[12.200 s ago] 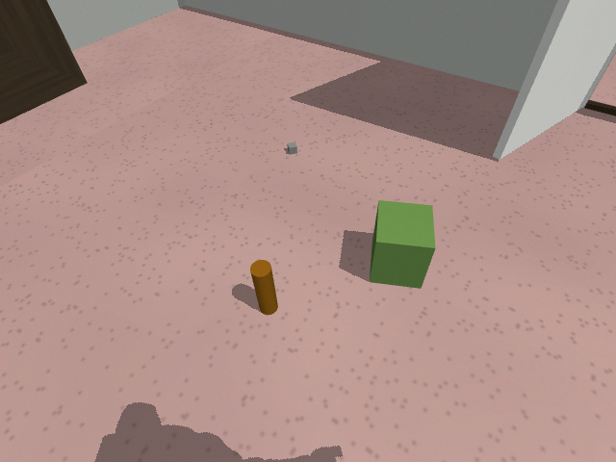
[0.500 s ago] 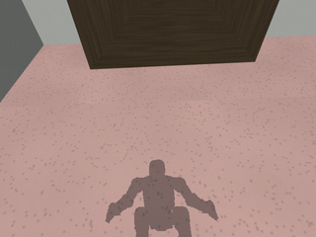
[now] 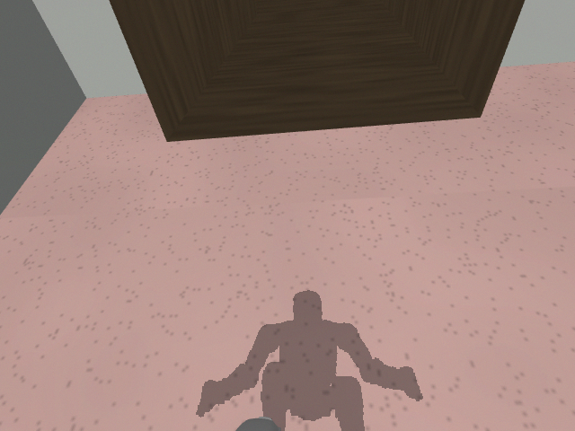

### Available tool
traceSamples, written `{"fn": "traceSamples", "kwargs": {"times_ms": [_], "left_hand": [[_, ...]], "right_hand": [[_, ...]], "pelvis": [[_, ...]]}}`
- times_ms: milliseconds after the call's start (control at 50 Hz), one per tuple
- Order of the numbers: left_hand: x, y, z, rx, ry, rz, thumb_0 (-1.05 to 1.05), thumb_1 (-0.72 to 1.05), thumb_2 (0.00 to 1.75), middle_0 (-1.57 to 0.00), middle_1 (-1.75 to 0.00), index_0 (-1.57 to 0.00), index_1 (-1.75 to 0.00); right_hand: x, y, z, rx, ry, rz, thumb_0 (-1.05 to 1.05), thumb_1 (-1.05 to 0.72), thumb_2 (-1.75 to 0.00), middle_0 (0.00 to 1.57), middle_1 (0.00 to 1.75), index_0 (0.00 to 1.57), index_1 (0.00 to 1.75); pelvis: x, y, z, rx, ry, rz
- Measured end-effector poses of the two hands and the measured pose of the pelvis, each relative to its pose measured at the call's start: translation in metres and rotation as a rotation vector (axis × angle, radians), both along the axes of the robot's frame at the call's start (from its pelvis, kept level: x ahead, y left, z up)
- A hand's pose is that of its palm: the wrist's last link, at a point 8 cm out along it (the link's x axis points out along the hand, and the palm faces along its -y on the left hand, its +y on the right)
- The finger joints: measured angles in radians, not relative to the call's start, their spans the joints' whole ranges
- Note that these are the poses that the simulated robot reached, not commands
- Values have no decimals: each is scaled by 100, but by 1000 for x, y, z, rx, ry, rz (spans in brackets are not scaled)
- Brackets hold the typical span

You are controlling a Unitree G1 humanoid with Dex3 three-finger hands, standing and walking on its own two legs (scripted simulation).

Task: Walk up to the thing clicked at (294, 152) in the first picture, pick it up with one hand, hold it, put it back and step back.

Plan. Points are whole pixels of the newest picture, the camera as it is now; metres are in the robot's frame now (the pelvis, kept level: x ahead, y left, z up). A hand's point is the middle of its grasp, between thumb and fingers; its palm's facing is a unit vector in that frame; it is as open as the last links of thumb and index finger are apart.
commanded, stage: walk up
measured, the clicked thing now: out of the picture +0.22 -1.21 -0.76
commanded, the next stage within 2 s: none
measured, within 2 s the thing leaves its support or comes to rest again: neither
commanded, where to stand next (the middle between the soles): +0.74 +0.05 m, yaw +0 degrees
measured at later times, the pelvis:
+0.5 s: pelvis +0.23 +0.03 -0.01, yaw +0 degrees
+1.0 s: pelvis +0.43 -0.01 +0.00, yaw -1 degrees
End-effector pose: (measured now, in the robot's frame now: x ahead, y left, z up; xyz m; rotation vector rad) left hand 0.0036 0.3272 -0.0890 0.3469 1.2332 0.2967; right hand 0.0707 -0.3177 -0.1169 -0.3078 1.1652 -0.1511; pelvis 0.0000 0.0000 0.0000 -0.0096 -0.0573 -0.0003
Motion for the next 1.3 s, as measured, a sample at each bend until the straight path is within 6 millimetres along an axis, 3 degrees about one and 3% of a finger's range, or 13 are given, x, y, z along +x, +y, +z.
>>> {"fn": "traceSamples", "kwargs": {"times_ms": [140,220,280,360,460,560,640,720,840,960,1060,1200,1300], "left_hand": [[53,4,-23,-40,3,19,0,90,90,-20,-30,-21,-30],[94,17,-46,-62,13,25,0,90,90,-20,-30,-21,-30],[131,20,-53,-76,33,14,0,90,90,-20,-30,-21,-30],[189,21,-40,-88,-2,-41,1,90,90,-20,-30,-21,-30],[259,23,-22,-67,-71,-82,0,90,90,-20,-30,-21,-30],[320,16,-10,-29,-75,-127,0,90,90,-20,-30,-21,-30],[365,3,-8,22,-96,-134,0,90,90,-20,-30,-21,-30],[391,-15,-1,45,-142,-106,0,90,90,-20,-30,-21,-30],[405,-31,16,29,-103,-68,0,90,90,-20,-30,-21,-30],[426,-26,12,13,-51,-60,0,90,90,-21,-30,-21,-30],[453,-8,-4,-9,-7,-66,0,90,90,-21,-30,-21,-30],[516,30,-38,-36,36,-76,0,90,90,-20,-30,-21,-30],[583,38,-32,-60,-1,-143,1,90,90,-20,-30,-21,-30]], "right_hand": [[95,18,4,-12,-14,83,0,-90,-90,20,30,20,30],[160,35,2,-41,-58,112,0,-90,-90,20,30,20,30],[196,48,7,-47,-134,112,0,-90,-90,20,30,20,30],[216,54,21,-35,-161,54,0,-90,-90,20,30,20,30],[229,45,22,-37,-119,26,0,-90,-90,20,30,21,30],[247,22,6,-22,-68,-1,0,-90,-90,20,30,21,30],[273,-3,-21,-6,-28,-23,0,-90,-90,20,30,21,30],[311,-11,-32,12,13,-3,0,-90,-90,20,30,20,30],[375,-11,-15,43,-31,17,0,-90,-90,20,30,20,30],[420,-10,-3,22,-21,26,0,-90,-90,20,30,20,30],[465,1,4,-14,-16,45,0,-90,-90,20,30,20,30],[545,38,13,-65,-110,64,0,-90,-90,20,30,20,30],[565,58,31,-59,-158,-13,0,-90,-90,20,30,20,30]], "pelvis": [[64,8,-10,-20,7,36],[110,22,-25,-2,17,42],[136,33,-26,6,11,35],[173,35,-12,6,4,26],[218,31,-5,26,0,19],[262,17,-10,52,5,1],[304,-2,-25,48,10,-1],[335,-16,-25,39,-2,7],[377,-20,-4,43,1,-4],[418,-15,0,11,15,-8],[456,-1,-6,-18,26,-17],[514,34,-21,-1,23,-40],[549,49,-8,-22,10,-59]]}}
